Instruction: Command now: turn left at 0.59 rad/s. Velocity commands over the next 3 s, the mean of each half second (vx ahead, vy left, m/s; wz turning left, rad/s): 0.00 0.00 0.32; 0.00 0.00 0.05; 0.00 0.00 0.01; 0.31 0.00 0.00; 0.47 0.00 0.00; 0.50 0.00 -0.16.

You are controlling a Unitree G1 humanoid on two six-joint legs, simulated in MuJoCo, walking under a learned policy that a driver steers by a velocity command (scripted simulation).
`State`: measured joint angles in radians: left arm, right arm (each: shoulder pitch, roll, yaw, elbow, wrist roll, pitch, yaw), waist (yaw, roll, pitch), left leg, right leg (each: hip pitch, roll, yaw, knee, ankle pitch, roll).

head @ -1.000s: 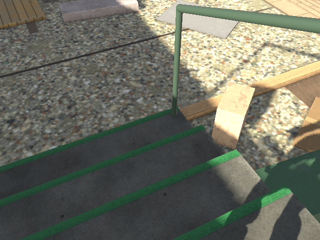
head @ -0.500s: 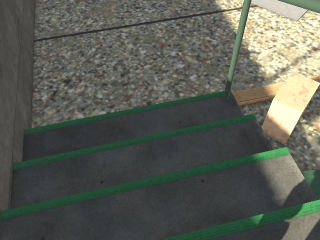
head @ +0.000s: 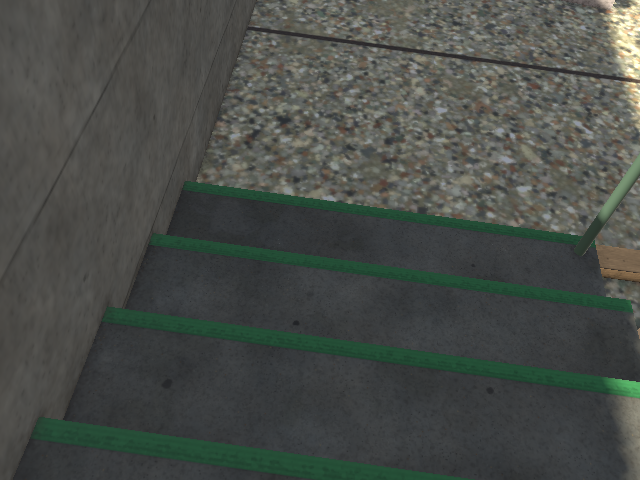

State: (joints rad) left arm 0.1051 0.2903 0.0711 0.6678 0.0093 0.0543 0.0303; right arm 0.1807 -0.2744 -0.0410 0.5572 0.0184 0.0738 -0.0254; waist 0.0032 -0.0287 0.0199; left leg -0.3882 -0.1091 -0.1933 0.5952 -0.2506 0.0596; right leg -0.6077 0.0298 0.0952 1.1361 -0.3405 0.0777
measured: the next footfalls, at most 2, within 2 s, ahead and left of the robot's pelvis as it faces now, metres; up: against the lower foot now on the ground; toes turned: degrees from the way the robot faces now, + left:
right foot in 0.22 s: +0.02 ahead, -0.15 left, +0.00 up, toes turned +11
left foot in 0.54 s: -0.02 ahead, +0.11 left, +0.00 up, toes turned +3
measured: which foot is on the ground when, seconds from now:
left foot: down 0.00-0.24, up 0.26-0.52, down 0.54-1.00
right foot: up 0.00-0.20, down 0.22-1.00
